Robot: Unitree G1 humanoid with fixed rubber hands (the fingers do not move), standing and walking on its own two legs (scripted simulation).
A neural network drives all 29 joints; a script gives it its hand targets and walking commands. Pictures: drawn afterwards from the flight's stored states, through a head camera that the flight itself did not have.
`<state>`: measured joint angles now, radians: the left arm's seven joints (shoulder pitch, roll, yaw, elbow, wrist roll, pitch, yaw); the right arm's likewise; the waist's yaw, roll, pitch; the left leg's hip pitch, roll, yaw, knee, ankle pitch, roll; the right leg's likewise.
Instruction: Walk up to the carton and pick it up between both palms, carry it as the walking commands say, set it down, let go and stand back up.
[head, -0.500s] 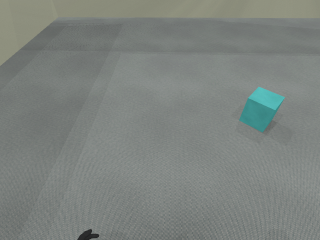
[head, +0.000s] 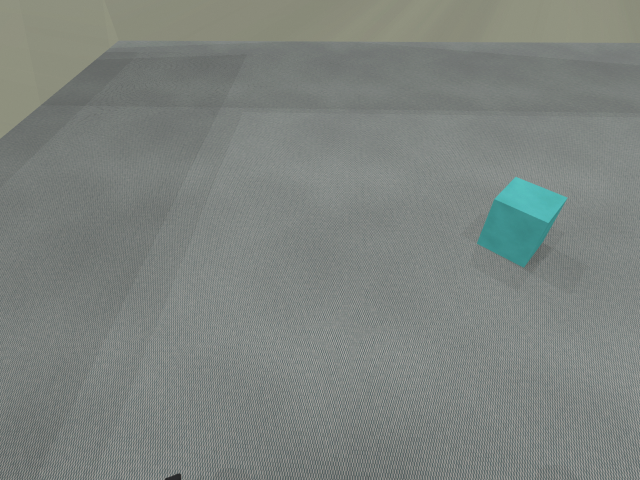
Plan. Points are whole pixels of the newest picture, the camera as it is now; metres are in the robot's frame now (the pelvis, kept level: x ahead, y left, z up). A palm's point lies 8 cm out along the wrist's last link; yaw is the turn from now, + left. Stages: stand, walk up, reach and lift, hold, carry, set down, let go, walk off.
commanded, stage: stand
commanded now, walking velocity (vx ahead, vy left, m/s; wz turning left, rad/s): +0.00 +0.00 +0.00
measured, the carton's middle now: (519, 221) +1.27 -0.77 -0.63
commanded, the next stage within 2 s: walk up in 0.54 s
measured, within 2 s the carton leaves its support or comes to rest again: neither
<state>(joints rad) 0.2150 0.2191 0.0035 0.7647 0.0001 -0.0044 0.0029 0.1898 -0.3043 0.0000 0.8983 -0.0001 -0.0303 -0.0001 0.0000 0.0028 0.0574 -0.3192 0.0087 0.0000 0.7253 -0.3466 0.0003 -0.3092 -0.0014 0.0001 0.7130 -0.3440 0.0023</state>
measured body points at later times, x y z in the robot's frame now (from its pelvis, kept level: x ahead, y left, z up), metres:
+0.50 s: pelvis +0.00 +0.00 +0.00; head +0.00 +0.00 +0.45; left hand +0.11 +0.24 -0.12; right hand +0.10 -0.28 -0.12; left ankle +0.03 +0.12 -0.72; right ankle +0.03 -0.12 -0.72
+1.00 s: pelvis +0.02 -0.06 +0.01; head +0.02 -0.04 +0.46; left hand +0.14 +0.17 -0.13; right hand +0.01 -0.32 -0.13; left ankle +0.03 +0.12 -0.72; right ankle +0.02 -0.23 -0.66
